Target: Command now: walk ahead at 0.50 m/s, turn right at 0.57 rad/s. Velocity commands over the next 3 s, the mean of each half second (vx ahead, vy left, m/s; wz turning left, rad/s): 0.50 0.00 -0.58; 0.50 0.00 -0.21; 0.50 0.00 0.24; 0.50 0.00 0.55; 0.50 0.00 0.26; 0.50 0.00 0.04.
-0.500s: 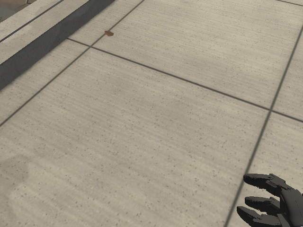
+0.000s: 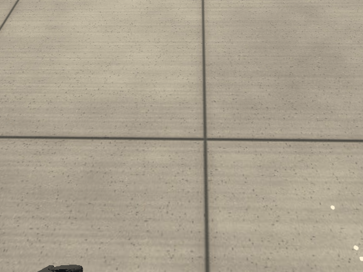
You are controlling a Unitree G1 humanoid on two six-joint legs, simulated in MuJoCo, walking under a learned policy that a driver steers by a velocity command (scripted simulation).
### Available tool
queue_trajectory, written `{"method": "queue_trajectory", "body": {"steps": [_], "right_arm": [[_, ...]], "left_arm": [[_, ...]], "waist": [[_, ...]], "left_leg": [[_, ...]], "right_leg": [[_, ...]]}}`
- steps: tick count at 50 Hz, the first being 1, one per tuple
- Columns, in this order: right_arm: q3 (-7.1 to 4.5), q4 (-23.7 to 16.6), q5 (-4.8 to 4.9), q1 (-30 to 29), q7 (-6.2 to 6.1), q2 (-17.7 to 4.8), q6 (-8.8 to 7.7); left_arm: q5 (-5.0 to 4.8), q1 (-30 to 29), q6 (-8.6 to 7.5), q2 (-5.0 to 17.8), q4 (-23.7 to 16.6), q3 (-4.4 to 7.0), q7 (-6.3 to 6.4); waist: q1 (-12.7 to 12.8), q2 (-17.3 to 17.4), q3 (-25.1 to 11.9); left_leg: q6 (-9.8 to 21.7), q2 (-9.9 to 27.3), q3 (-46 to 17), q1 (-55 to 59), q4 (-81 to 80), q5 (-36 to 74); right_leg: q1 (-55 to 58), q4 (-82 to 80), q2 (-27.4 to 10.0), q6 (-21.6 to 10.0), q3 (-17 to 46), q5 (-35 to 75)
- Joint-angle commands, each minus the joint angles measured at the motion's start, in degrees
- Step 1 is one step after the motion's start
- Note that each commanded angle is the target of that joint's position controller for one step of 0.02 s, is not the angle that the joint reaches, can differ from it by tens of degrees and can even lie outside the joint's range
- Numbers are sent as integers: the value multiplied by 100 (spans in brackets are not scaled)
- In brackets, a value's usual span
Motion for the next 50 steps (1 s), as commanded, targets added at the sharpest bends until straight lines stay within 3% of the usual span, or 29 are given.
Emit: {"method": "queue_trajectory", "body": {"steps": [1, 2, 3, 4, 5, 6, 7, 8, 10, 13, 16, 19, 22, 24, 25, 26, 27, 28, 29, 30, 31, 33, 35, 37, 40, 43, 47, 49, 50], "right_arm": [[-172, -363, -4, -243, -39, -981, 6], [46, -683, -271, 102, 18, -383, -89], [126, -821, -160, -41, 128, -375, -370], [-8, -937, 106, -752, 190, -832, -497], [35, -985, 87, -972, 170, -733, -536], [30, -903, -65, -976, 105, -695, -521], [-24, -853, -153, -903, 66, -752, -448], [-34, -886, -157, -842, 73, -716, -357], [-31, -944, -186, -860, 75, -590, -245], [68, -1163, -226, -1515, 62, -344, -230], [130, -1311, -171, -2080, 136, -266, -278], [120, -1475, -92, -2423, 202, -384, -323], [57, -1566, -81, -2418, 257, -575, -411], [-10, -1455, -88, -1880, 255, -667, -473], [-83, -1318, -162, -1300, 229, -813, -495], [-154, -1224, -244, -410, 193, -1079, -491], [-269, -977, -316, 242, 224, -1481, -430], [-168, -964, -114, 257, 262, -1020, -407], [-66, -1030, -73, -26, 247, -663, -371], [-8, -1091, -140, -335, 236, -578, -316], [30, -1060, -175, -517, 235, -493, -284], [96, -1012, -211, -585, 229, -384, -291], [79, -912, -142, -488, 226, -494, -313], [27, -826, -103, -396, 195, -713, -301], [13, -717, -55, -234, 162, -844, -239], [24, -575, -5, 74, 168, -920, -185], [17, -411, 28, 365, 167, -1023, -75], [-12, -382, 45, 282, 136, -1144, -10], [4, -386, 62, 236, 117, -1117, 8]], "left_arm": [[-38, 1597, -50, 1068, 21, 487, 30], [-90, 2029, -64, 1902, 67, 670, 117], [-58, 2205, -146, 1871, -145, 580, 91], [29, 2178, -205, 1428, -81, 441, 54], [4, 1869, -245, 1192, -65, 371, 66], [-10, 1369, -247, 975, -169, 299, 81], [40, 1006, -246, 787, -273, 234, 93], [66, 857, -242, 736, -348, 214, 114], [16, 868, -278, 795, -344, 232, 171], [-43, 1166, -301, 917, -208, 272, 294], [-63, 1364, -268, 942, -102, 293, 328], [-100, 1644, -248, 943, 46, 303, 319], [-94, 1738, -192, 917, 103, 310, 362], [-77, 1592, -147, 872, 64, 303, 378], [-44, 1512, -156, 682, 11, 234, 365], [53, 1461, -178, 425, -103, 121, 342], [-113, 2373, -227, 123, -134, 31, 347], [-164, 2450, -249, 578, 24, 71, 364], [-128, 1798, -241, 895, -28, 143, 352], [-52, 1343, -239, 883, -136, 138, 361], [33, 1026, -269, 815, -248, 139, 349], [17, 1083, -276, 618, -273, 119, 290], [22, 1068, -262, 439, -283, 68, 267], [56, 707, -271, 337, -405, 5, 262], [36, 176, -314, 236, -493, -66, 220], [-15, -334, -345, 257, -599, -80, 155], [-59, -791, -383, 371, -805, -53, 48], [-36, -455, -405, 524, -748, 19, 32], [9, 144, -403, 698, -562, 121, 61]], "waist": [[1133, 320, -732], [916, -1275, -1220], [952, -1411, -2348], [1171, -681, -1796], [1012, -526, -1208], [734, -108, -801], [480, -132, -593], [338, -203, -544], [243, -101, -472], [398, -83, -193], [616, -326, -61], [769, -391, 31], [715, -480, 23], [416, -618, -145], [156, -563, -534], [-223, -68, -1275], [78, 1833, -1951], [-10, 1620, -1696], [-151, 974, -912], [-61, 515, -496], [43, 394, -145], [294, 601, -95], [350, 675, -95], [292, 587, -14], [121, 559, 56], [-79, 575, 152], [-149, 644, 303], [151, 707, 147], [477, 640, -211]], "left_leg": [[670, 923, -70, -1066, 2432, 5120], [255, 207, -144, -3556, 4825, 1365], [258, -528, -1593, -4693, 5877, -1000], [433, -247, -1916, -5322, 6048, -499], [561, -21, -1855, -5337, 5677, 0], [561, 214, -1855, -4919, 5167, 386], [541, 367, -1871, -4394, 4734, 610], [507, 388, -1867, -4034, 4531, 742], [343, 289, -1764, -3898, 4080, 1024], [173, 90, -1719, -3980, 2801, 1913], [196, -211, -1673, -3539, 1513, 2867], [264, -339, -1762, -3319, 1033, 3023], [411, -394, -1854, -3150, 689, 2464], [579, -456, -1695, -2435, 426, 2193], [761, -303, -1730, -1482, 407, 2286], [1114, 545, -2536, -11, 576, 2206], [2143, 1730, -5147, 1871, 144, 1114], [2202, 1925, -6018, 1852, -259, -190], [1960, 1676, -5228, 1160, -361, -270], [1794, 1441, -4508, 438, -429, 262], [1765, 1237, -4046, -181, -558, 905], [1681, 929, -3435, -726, -783, 1659], [1772, 893, -3105, -886, -953, 2142], [1827, 913, -2823, -943, -1120, 2472], [1660, 728, -2294, -1003, -1193, 2647], [1553, 688, -2050, -939, -1104, 2627], [1463, 992, -2187, -387, -814, 2736], [1335, 1017, -2109, -247, -347, 3598], [1212, 814, -1874, -348, 332, 4439]], "right_leg": [[2843, -444, 729, -517, -399, -20], [4943, -803, -857, -1396, 2453, -143], [5824, -2051, -1636, -2139, 5097, -1200], [5637, -2198, -1503, -1722, 4409, -976], [4878, -2083, -1271, -1472, 3588, -515], [3960, -2051, -1029, -1266, 2903, 86], [3202, -2139, -824, -1153, 2427, 700], [2778, -2270, -690, -1131, 2253, 964], [2439, -2391, -568, -1169, 1986, 1438], [2245, -2476, -382, -1070, 1680, 1464], [2073, -2409, -170, -842, 1555, 930], [2269, -2245, -318, -776, 1922, 542], [2752, -1787, -481, -706, 2406, 485], [2855, -1360, -397, -584, 2474, 892], [2706, -724, -121, -424, 2259, 1361], [1981, 764, 216, -208, 1819, 687], [-95, 2679, 1044, 249, 1212, -1973], [-916, 3518, 741, 305, 1393, -2519], [-1158, 3745, 545, 325, 1377, -2010], [-1019, 3631, 337, 336, 1135, -1600], [-921, 3295, 191, 331, 1042, -1339], [-447, 2776, -39, 312, 877, -1113], [-382, 2325, -126, 366, 680, -1031], [-471, 1691, -208, 441, 554, -619], [-227, 621, -172, 468, 394, 350], [107, -147, -18, 484, 246, 887], [171, -690, 120, 304, 174, 482], [816, -1021, 280, 120, 45, 246], [1740, -1229, 426, -28, -88, 330]]}}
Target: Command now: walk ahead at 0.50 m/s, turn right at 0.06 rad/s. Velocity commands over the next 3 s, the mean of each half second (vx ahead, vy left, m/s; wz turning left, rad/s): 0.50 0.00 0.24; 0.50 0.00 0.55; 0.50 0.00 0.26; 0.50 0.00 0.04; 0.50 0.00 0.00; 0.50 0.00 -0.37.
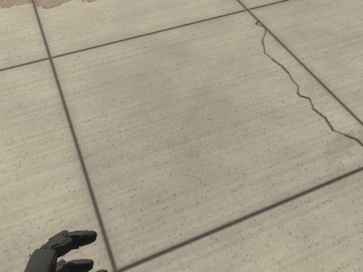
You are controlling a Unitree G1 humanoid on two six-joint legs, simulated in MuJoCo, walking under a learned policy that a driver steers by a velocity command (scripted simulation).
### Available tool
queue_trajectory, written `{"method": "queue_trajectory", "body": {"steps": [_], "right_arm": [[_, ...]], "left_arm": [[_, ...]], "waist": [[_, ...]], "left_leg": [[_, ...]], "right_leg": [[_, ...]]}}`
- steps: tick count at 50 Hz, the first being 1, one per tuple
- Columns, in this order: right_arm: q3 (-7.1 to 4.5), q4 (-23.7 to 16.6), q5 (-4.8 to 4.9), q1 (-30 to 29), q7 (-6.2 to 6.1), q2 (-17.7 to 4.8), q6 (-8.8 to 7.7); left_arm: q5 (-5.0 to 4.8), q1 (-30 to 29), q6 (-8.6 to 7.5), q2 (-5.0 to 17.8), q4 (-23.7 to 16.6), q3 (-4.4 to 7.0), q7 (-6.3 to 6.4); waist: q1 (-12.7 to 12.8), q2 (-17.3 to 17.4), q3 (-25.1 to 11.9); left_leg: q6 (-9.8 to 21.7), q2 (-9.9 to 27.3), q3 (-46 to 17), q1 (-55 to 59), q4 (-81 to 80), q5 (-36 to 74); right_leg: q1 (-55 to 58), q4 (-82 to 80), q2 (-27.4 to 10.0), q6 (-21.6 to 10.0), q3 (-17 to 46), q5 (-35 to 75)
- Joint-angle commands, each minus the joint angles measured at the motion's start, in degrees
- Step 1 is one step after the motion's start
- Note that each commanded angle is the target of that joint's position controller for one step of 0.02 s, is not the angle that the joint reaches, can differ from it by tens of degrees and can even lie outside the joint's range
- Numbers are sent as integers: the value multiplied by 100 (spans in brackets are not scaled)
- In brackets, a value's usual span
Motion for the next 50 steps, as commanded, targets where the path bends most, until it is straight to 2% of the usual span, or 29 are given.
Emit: {"method": "queue_trajectory", "body": {"steps": [1, 2, 3, 4, 5, 6, 7, 8, 11, 14, 18, 23, 24, 26, 27, 28, 29, 30, 31, 32, 33, 34, 35, 36, 39, 43, 46, 48, 50], "right_arm": [[-146, -342, -23, -281, -68, -883, -18], [34, -572, -151, 4, -60, -374, -111], [88, -544, -107, 133, -36, -311, -222], [-57, -613, 20, -253, 0, -813, -281], [-56, -695, 79, -638, 18, -821, -285], [-56, -702, 21, -801, 10, -741, -248], [-89, -673, -38, -781, -4, -710, -173], [-79, -623, -29, -639, -6, -593, -89], [-67, -632, -14, -688, -47, -397, 66], [-78, -740, -40, -1061, -23, -356, 63], [-7, -964, -60, -1774, 106, -210, 24], [28, -1422, -51, -2462, 269, -198, 34], [12, -1497, -50, -2473, 304, -234, 37], [-87, -1539, -57, -2129, 333, -419, 63], [-204, -1421, -48, -1513, 319, -610, 77], [-393, -1190, -33, -564, 246, -946, 90], [-555, -1058, -23, 190, 104, -1517, 151], [-537, -1229, -3, -112, 124, -1766, 91], [-411, -1262, -43, 17, 139, -1275, 70], [-347, -1251, -65, -171, 123, -1023, 30], [-305, -1298, -63, -532, 121, -912, 6], [-246, -1375, -79, -857, 98, -706, 0], [-216, -1475, -144, -1015, 73, -665, 2], [-226, -1510, -146, -1074, 57, -673, -4], [-278, -1456, -111, -947, -38, -863, -26], [-308, -1342, -46, -646, -131, -933, 41], [-319, -1227, -10, -344, -147, -958, 90], [-311, -1195, -1, -255, -165, -905, 123], [-327, -1216, -22, -336, -178, -910, 151]], "left_arm": [[82, 1429, -80, 1074, 2, 448, 72], [211, 2276, -44, 1670, 92, 577, 132], [92, 2470, -10, 1530, 207, 539, 106], [59, 2198, -2, 1181, 194, 413, 97], [67, 1840, 3, 978, 154, 341, 106], [99, 1501, -12, 818, 158, 283, 83], [129, 1261, -58, 669, 159, 241, 64], [148, 1125, -102, 648, 193, 244, 54], [184, 1129, -247, 749, 389, 304, 81], [205, 1270, -266, 830, 575, 333, 153], [153, 1449, -234, 975, 748, 358, 221], [44, 1858, -45, 1140, 1041, 426, 264], [23, 1834, 3, 1189, 1057, 441, 280], [7, 1720, 91, 1367, 1024, 485, 343], [9, 1656, 148, 1421, 1004, 494, 379], [4, 1622, 165, 1373, 965, 458, 416], [193, 1801, 91, 991, 812, 311, 413], [194, 2120, -115, 443, 541, 112, 302], [-7, 1477, -325, 1011, 493, 230, 196], [-146, 1048, -413, 1061, 333, 233, 160], [-53, 980, -437, 959, 345, 211, 201], [99, 963, -397, 1026, 380, 263, 246], [139, 1076, -325, 1027, 378, 286, 239], [167, 1159, -259, 981, 370, 291, 241], [210, 926, -138, 772, 271, 232, 264], [177, 47, -179, 561, 74, 129, 209], [79, -379, -239, 668, -60, 148, 128], [62, -401, -286, 823, -95, 207, 79], [48, -136, -338, 950, -54, 277, 65]], "waist": [[1187, 509, -946], [1310, -612, -1907], [1286, -1452, -2383], [1311, -912, -1602], [1198, -607, -1004], [1015, -280, -573], [827, -329, -352], [673, -423, -256], [561, -308, -68], [643, -171, 43], [922, -95, 257], [1141, -73, 465], [1087, -131, 425], [813, -386, 41], [452, -420, -328], [-37, -269, -821], [-165, 746, -1423], [383, 1754, -2180], [-55, 923, -2171], [-17, 694, -1378], [288, 108, -819], [485, 116, -570], [662, 282, -452], [748, 324, -411], [758, 328, -217], [409, 540, -108], [237, 629, -79], [278, 688, -95], [465, 874, -127]], "left_leg": [[609, 964, -324, -883, 1785, 4045], [211, 313, 76, -2937, 3998, 1986], [120, -116, -439, -4132, 5176, -1087], [161, 231, -663, -4698, 5638, -909], [199, 474, -546, -4718, 5541, -415], [168, 649, -477, -4512, 5212, -27], [136, 803, -535, -4203, 4922, 256], [98, 856, -569, -3902, 4819, 446], [-24, 808, -721, -3916, 4514, 992], [-55, 715, -856, -4197, 3724, 1924], [32, 605, -461, -3993, 2522, 2815], [286, 496, -119, -4344, 1846, 2105], [370, 415, 11, -4240, 1779, 1800], [586, 30, 404, -3459, 1784, 1177], [735, -225, 549, -2626, 1678, 1082], [964, -379, 420, -1140, 1324, 1454], [1392, 777, -1343, 687, 1375, 1929], [2602, 1986, -4679, 2286, 396, 886], [2318, 1894, -4514, 2265, 9, 518], [2075, 1681, -3637, 1583, -5, 778], [1877, 1427, -2996, 629, -44, 1369], [1770, 1229, -2541, -64, -128, 1943], [1767, 1109, -2371, -550, -262, 2285], [1802, 1043, -2288, -814, -374, 2490], [1772, 851, -1809, -1387, -509, 2945], [1376, 452, -1470, -1660, -361, 2349], [1284, 592, -1839, -1445, -154, 1868], [1213, 731, -2219, -1059, 174, 1662], [1110, 817, -2518, -867, 521, 1771]], "right_leg": [[2650, -147, -87, -474, 98, 123], [4914, -51, -1599, -1206, 2183, 89], [5400, -840, -2173, -1729, 4033, -702], [4820, -1008, -1959, -1500, 3546, -1172], [4046, -1115, -1733, -1289, 2708, -1046], [3260, -1347, -1491, -1168, 2162, -719], [2700, -1567, -1315, -1069, 1774, -432], [2309, -1776, -1233, -1032, 1508, -311], [1930, -2126, -1214, -1048, 825, 260], [2146, -2176, -1153, -917, 225, 730], [2325, -2259, -1097, -711, -398, 777], [3414, -1822, -1426, -593, -674, 1346], [3558, -1600, -1463, -534, -750, 1893], [3679, -776, -1437, -383, -946, 3933], [3559, 95, -1333, -278, -1070, 4653], [2882, 1364, -1097, -72, -1208, 4320], [1223, 3274, -719, 187, -1225, 1434], [-1004, 5112, 546, 485, -221, -2943], [-1624, 5296, 199, 339, 668, -2747], [-1837, 5021, -23, 219, 558, -2298], [-1596, 4444, -277, 209, 517, -1889], [-1211, 3958, -435, 259, 488, -1681], [-864, 3794, -497, 309, 504, -1541], [-721, 3586, -498, 387, 476, -1478], [-684, 2742, -405, 634, 305, -924], [-222, 957, -55, 699, 238, 613], [29, 326, 133, 648, 321, 856], [103, 11, 169, 537, 456, 561], [454, -131, 184, 360, 455, 65]]}}
Over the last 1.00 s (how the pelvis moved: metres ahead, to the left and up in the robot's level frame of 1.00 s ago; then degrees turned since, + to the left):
0.52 -0.13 0.01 -22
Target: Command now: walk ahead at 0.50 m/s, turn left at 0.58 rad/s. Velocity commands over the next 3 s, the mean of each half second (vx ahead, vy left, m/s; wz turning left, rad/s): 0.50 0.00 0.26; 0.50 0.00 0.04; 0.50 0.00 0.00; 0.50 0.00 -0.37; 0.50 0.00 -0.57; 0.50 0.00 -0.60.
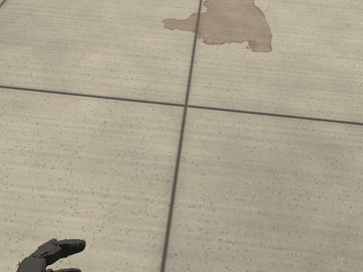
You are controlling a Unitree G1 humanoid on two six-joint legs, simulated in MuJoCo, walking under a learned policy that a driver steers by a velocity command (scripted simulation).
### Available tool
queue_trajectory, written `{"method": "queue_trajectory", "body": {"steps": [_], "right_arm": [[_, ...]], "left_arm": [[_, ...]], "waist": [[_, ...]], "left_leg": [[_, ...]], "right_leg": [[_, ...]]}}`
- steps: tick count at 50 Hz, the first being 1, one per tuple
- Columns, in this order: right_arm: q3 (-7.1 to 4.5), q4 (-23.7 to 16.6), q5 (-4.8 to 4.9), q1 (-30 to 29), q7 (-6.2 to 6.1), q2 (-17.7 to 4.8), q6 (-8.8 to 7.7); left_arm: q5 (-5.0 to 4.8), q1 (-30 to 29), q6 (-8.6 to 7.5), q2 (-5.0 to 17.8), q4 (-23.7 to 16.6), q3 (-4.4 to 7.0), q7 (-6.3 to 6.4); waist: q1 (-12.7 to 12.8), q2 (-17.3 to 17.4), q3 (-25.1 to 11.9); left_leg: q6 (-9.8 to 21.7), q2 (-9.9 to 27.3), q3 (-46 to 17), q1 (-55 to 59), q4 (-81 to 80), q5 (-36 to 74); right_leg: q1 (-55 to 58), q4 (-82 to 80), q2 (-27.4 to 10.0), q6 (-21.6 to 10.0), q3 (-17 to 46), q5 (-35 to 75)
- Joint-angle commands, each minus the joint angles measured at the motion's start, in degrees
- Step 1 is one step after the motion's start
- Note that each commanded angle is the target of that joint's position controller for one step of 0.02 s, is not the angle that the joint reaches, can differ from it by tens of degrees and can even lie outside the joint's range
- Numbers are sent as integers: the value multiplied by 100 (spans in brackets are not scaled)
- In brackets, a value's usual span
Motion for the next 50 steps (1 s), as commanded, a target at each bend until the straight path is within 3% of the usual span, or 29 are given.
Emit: {"method": "queue_trajectory", "body": {"steps": [1, 2, 3, 4, 5, 6, 7, 8, 9, 11, 14, 16, 19, 23, 25, 26, 27, 28, 29, 30, 31, 32, 33, 35, 37, 40, 43, 47, 50], "right_arm": [[-213, -346, -8, -157, -36, -785, -17], [-116, -396, -52, -183, -16, -524, -38], [15, -486, -178, -5, -18, -187, -57], [67, -560, 61, 897, -13, -34, -121], [-28, -341, 101, 732, -29, -628, -127], [-91, -430, 47, 24, -14, -851, -114], [-79, -517, -28, -357, -21, -771, -113], [-83, -600, -90, -595, -2, -686, -141], [-74, -618, -73, -570, 35, -578, -152], [-27, -588, -56, -477, 74, -371, -145], [75, -735, -118, -933, 98, -186, -165], [128, -785, -108, -1270, 137, -107, -205], [144, -867, -65, -1759, 195, -125, -248], [107, -1049, -18, -2172, 275, -252, -282], [33, -986, -42, -1849, 285, -398, -299], [-70, -803, -84, -1273, 255, -570, -291], [-207, -578, -114, -385, 198, -862, -276], [-331, -507, -242, 406, 134, -1458, -234], [-294, -413, -133, 584, 160, -1322, -204], [-169, -428, -96, 286, 180, -986, -213], [-102, -468, -98, -57, 185, -800, -220], [-49, -471, -136, -388, 211, -653, -234], [-6, -484, -172, -620, 231, -508, -269], [-15, -438, -173, -778, 244, -492, -337], [-49, -318, -156, -710, 225, -593, -405], [-75, -130, -144, -481, 157, -688, -396], [-96, 48, -101, -201, 107, -814, -357], [-120, 346, -53, 247, 83, -909, -266], [-151, 493, -31, 322, 42, -969, -171]], "left_arm": [[-23, 265, -171, 813, -308, 318, 6], [64, 906, -202, 996, -197, 397, 36], [128, 1795, -192, 1305, -110, 458, 75], [141, 2140, -117, 1656, 193, 560, 0], [-10, 1956, -105, 1032, 73, 428, -25], [-17, 1707, -67, 724, 45, 338, 1], [55, 1451, -30, 676, 14, 289, 1], [77, 1309, -8, 588, 64, 256, 4], [112, 1256, -18, 522, 90, 216, 17], [49, 1301, -47, 492, 192, 204, 16], [-18, 1416, -39, 784, 336, 275, 42], [-40, 1489, 6, 896, 413, 295, 57], [-97, 1736, 65, 998, 566, 300, 55], [-153, 2027, 170, 1099, 778, 317, 60], [-168, 1938, 234, 1195, 821, 339, 90], [-175, 1908, 252, 1146, 826, 315, 108], [-109, 1893, 243, 958, 783, 233, 124], [26, 2208, 159, 445, 560, 50, 113], [-25, 2311, 54, 401, 580, 7, 98], [-159, 1940, -7, 918, 516, 153, 59], [-203, 1538, -25, 936, 412, 157, 43], [-129, 1368, -7, 867, 399, 156, 56], [-53, 1394, 46, 831, 424, 184, 71], [-40, 1595, 161, 614, 508, 151, 71], [-8, 1423, 232, 532, 457, 139, 99], [28, 838, 217, 429, 299, 101, 83], [-8, 227, 154, 309, 156, 38, 8], [-62, -421, 102, 346, -88, 16, -111], [-58, -475, 64, 455, -182, 39, -193]], "waist": [[536, 957, -299], [839, 819, -822], [1080, 33, -1667], [634, -2056, -2007], [825, -1115, -1444], [972, -546, -752], [882, -132, -427], [796, -84, -144], [651, -234, -107], [551, -394, -162], [627, -262, -54], [738, -229, -20], [922, -243, 51], [957, -306, 178], [655, -333, 25], [346, -252, -326], [-56, -94, -920], [-146, 1061, -1849], [-125, 1822, -2288], [-134, 1270, -1489], [-18, 998, -899], [157, 682, -481], [350, 711, -292], [577, 793, -235], [622, 674, -122], [476, 508, 35], [247, 493, 162], [26, 479, 327], [126, 574, 285]], "left_leg": [[581, 1279, -1266, -277, 162, 1928], [394, 1007, -957, -494, 1030, 2097], [152, 567, -363, -1267, 2681, 804], [-172, -7, 118, -3288, 4324, -1365], [-246, 396, -117, -3855, 4917, -1077], [-262, 566, 35, -3967, 4982, -533], [-271, 733, 219, -3785, 4837, -185], [-271, 872, 252, -3710, 4515, 48], [-255, 1013, 305, -3437, 4271, 193], [-290, 1100, 516, -3244, 3830, 234], [-389, 1223, 721, -3333, 2865, 724], [-406, 1205, 832, -3151, 2117, 1348], [-427, 1043, 1007, -2731, 1262, 2003], [-240, 919, 1046, -2578, 707, 1789], [-58, 769, 1181, -1940, 383, 1602], [79, 624, 1313, -1045, 213, 1624], [290, 894, 1038, 303, 314, 1713], [1015, 2401, -1089, 2449, 335, 1527], [1523, 2936, -2965, 2869, -524, 571], [1309, 2755, -2520, 2272, -704, 13], [1133, 2509, -1770, 1537, -806, 138], [1047, 2260, -1249, 789, -999, 575], [975, 2068, -895, 257, -1179, 1024], [1008, 1921, -494, -296, -1476, 1560], [1066, 1879, -145, -439, -1640, 2014], [967, 1767, 274, -339, -1721, 2351], [813, 1659, 587, -282, -1743, 2262], [774, 1909, 548, 336, -1538, 2188], [648, 2120, 468, 887, -1150, 2748]], "right_leg": [[1287, -377, 109, -291, -158, -300], [2352, -322, -253, -547, 44, -276], [3852, -248, -1268, -897, 1143, -473], [5151, -944, -2285, -1847, 3981, -1977], [4808, -1230, -2169, -1719, 4078, -3210], [4133, -1254, -1900, -1480, 3078, -2973], [3477, -1325, -1653, -1385, 2434, -2244], [3015, -1431, -1460, -1410, 1994, -1604], [2716, -1542, -1301, -1374, 1636, -1166], [2547, -1714, -1181, -1458, 1243, -629], [2468, -1960, -1222, -1587, 829, -92], [2425, -2025, -1120, -1507, 480, 49], [2412, -1980, -1032, -1379, 143, 123], [2885, -1740, -1319, -1255, 219, 234], [3010, -1283, -1334, -1115, 117, 1020], [2901, -596, -1128, -986, -115, 1816], [2325, 563, -846, -784, -378, 1698], [358, 2780, -189, -384, -747, -350], [-807, 3959, 253, -298, -200, -3267], [-1383, 4422, -100, -355, 47, -3086], [-1441, 4311, -351, -410, -95, -2579], [-1248, 3988, -523, -378, -178, -2159], [-932, 3674, -674, -344, -132, -1853], [-476, 3433, -730, -244, -156, -1536], [-588, 3068, -735, -143, -176, -1139], [-769, 2042, -711, -77, -193, -203], [-511, 1009, -535, -116, -339, 560], [-565, 340, -382, -239, -378, 507], [-458, 37, -283, -456, -405, -114]]}}
Over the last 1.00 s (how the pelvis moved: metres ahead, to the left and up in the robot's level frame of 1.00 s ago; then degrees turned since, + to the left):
0.54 0.09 0.00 28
